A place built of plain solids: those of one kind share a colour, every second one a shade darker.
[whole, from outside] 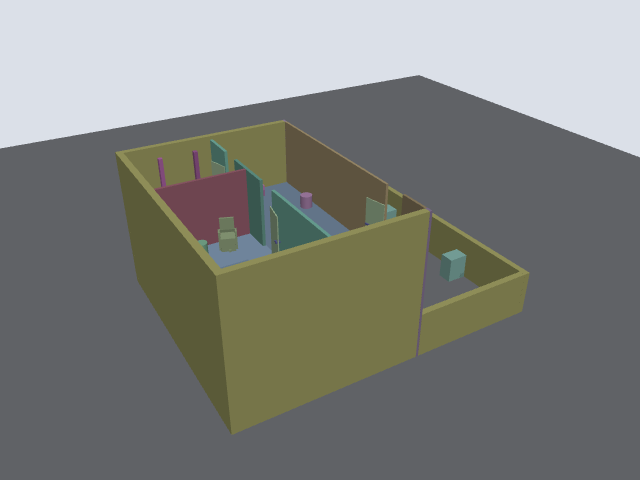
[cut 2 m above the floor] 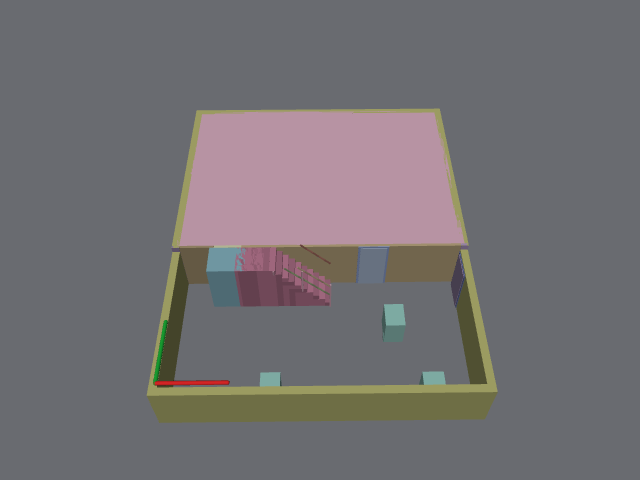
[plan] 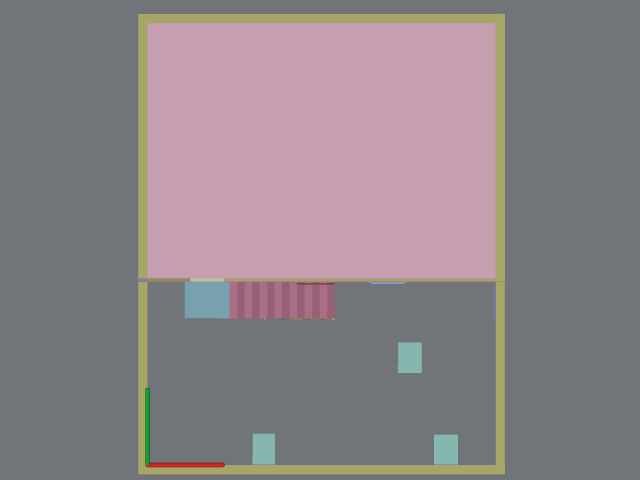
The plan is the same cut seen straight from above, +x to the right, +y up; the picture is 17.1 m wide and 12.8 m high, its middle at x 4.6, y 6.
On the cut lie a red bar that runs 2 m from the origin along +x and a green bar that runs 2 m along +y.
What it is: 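A house over a walled back yard; in the yard at the foot of the outdoor stair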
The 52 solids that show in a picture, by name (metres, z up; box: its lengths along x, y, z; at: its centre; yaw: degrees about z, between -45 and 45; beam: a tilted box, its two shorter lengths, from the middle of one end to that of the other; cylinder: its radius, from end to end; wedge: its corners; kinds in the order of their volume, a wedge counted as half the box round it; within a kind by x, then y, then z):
{
 "undercroft_block_1": {"box": [9.53, 6.93, 2.87], "at": [4.64, 8.44, 1.39]},
 "wall_1": {"box": [0.25, 4.88, 1.85], "at": [-0.12, 2.44, 0.88]},
 "wall_2": {"box": [0.25, 7.15, 5.82], "at": [-0.12, 8.46, 2.86]},
 "wall_3": {"box": [9.78, 0.25, 1.85], "at": [4.64, -0.12, 0.88]},
 "wall_4": {"box": [9.78, 0.25, 5.82], "at": [4.64, 11.91, 2.86]},
 "wall_5": {"box": [0.25, 4.88, 1.85], "at": [9.41, 2.44, 0.88]},
 "wall_6": {"box": [0.25, 7.15, 5.82], "at": [9.41, 8.46, 2.86]},
 "step_1": {"box": [0.5, 0.97, 2.85], "at": [2.14, 4.4, 1.38]},
 "step_2": {"box": [0.6, 0.97, 2.65], "at": [2.29, 4.4, 1.27]},
 "step_3": {"box": [0.6, 0.97, 2.45], "at": [2.49, 4.4, 1.18]},
 "step_4": {"box": [0.6, 0.97, 2.25], "at": [2.69, 4.4, 1.07]},
 "step_5": {"box": [0.6, 0.97, 2.05], "at": [2.89, 4.4, 0.97]},
 "step_6": {"box": [0.6, 0.97, 1.85], "at": [3.09, 4.4, 0.88]},
 "step_7": {"box": [0.6, 0.97, 1.65], "at": [3.29, 4.4, 0.78]},
 "step_8": {"box": [0.6, 0.97, 1.45], "at": [3.49, 4.4, 0.68]},
 "step_9": {"box": [0.6, 0.97, 1.25], "at": [3.69, 4.4, 0.57]},
 "step_10": {"box": [0.6, 0.97, 1.05], "at": [3.89, 4.4, 0.47]},
 "step_11": {"box": [0.6, 0.97, 0.85], "at": [4.09, 4.4, 0.38]},
 "step_12": {"box": [0.6, 0.97, 0.65], "at": [4.29, 4.4, 0.28]},
 "step_13": {"box": [0.6, 0.97, 0.45], "at": [4.49, 4.4, 0.17]},
 "step_14": {"box": [0.6, 0.97, 0.25], "at": [4.69, 4.4, 0.07]},
 "upper_floor_1": {"box": [6.07, 3.68, 0.18], "at": [2.91, 10.07, 2.91]},
 "upper_floor_2": {"box": [7.23, 3.27, 0.18], "at": [5.79, 6.62, 2.91]},
 "stair_wall_1": {"box": [1.14, 0.1, 5.82], "at": [0.57, 4.93, 2.86]},
 "stair_wall_2": {"box": [7.24, 0.1, 5.82], "at": [5.66, 4.93, 2.86]},
 "head_base_1": {"box": [1.2, 0.97, 2.95], "at": [1.59, 4.4, 1.43]},
 "upper_partition_1": {"box": [3.87, 0.12, 2.67], "at": [1.94, 8.3, 4.29]},
 "upper_partition_2": {"box": [2.16, 0.12, 2.67], "at": [5.85, 8.3, 4.29]},
 "upper_partition_3": {"box": [1.45, 0.12, 2.67], "at": [8.56, 8.3, 4.29]},
 "bin_1": {"box": [0.6, 0.83, 1.1], "at": [3.1, 0.42, 0.5]},
 "bin_2": {"box": [0.62, 0.81, 1.06], "at": [7.0, 2.86, 0.48]},
 "bin_3": {"box": [0.65, 0.79, 1.1], "at": [7.96, 0.41, 0.5]},
 "upper_split_wall_1": {"box": [0.12, 3.42, 2.67], "at": [5.93, 10.07, 4.29]},
 "back_wall_end_1": {"box": [0.25, 0.1, 5.82], "at": [-0.12, 4.93, 2.86]},
 "back_wall_end_2": {"box": [0.25, 0.1, 5.82], "at": [9.41, 4.93, 2.86]},
 "back_wall_sill_1": {"box": [0.9, 0.1, 2.87], "at": [1.59, 4.93, 1.39]},
 "clutter_study_1": {"box": [0.23, 0.07, 0.78], "at": [5.17, 9.21, 3.34], "yaw": -21.2},
 "clutter_study_2": {"box": [0.5, 0.53, 0.57], "at": [5.29, 9.49, 3.24], "yaw": -21.2},
 "clutter_study_3": {"box": [0.23, 0.07, 0.78], "at": [5.39, 9.77, 3.34], "yaw": -21.2},
 "clutter_study_4": {"box": [0.025, 0.53, 0.68], "at": [5.53, 9.39, 3.29], "yaw": -21.2},
 "clutter_study_5": {"box": [0.07, 0.53, 1.13], "at": [5.58, 9.37, 3.52], "yaw": -21.2},
 "doorleaf_door_1": {"box": [0.83, 0.036, 2.07], "at": [2.4, 5.12, 3.99], "yaw": 12.6},
 "doorleaf_door_2": {"box": [0.84, 0.041, 2.08], "at": [3.5, 8.48, 3.99], "yaw": -10.5},
 "doorleaf_door_3": {"box": [0.84, 0.04, 2.08], "at": [8.2, 8.52, 3.99], "yaw": 14.8},
 "curtains_1": {"box": [0.19, 0.16, 2.25], "at": [9.19, 9.05, 4.19]},
 "curtains_2": {"box": [0.19, 0.16, 2.25], "at": [9.19, 10.48, 4.19]},
 "slotfit_hallpiece_corner_1": {"cylinder": 0.24, "from": [6.77, 5.4, 2.95], "to": [6.77, 5.4, 3.51]},
 "undercroft_leaf_1": {"box": [0.88, 0.05, 2.0], "at": [6.4, 4.86, 0.95]},
 "yard_gate_leaf_1": {"box": [0.05, 0.92, 1.75], "at": [9.26, 4.3, 0.82]},
 "slotfit_study_seat_1": {"cylinder": 0.21, "from": [5.41, 10.45, 2.95], "to": [5.41, 10.45, 3.45]},
 "undercroft_frame_1": {"box": [1.02, 0.03, 2.06], "at": [6.4, 4.87, 0.98]},
 "yard_gate_frame_1": {"box": [0.03, 1.06, 1.81], "at": [9.27, 4.3, 0.85]}
}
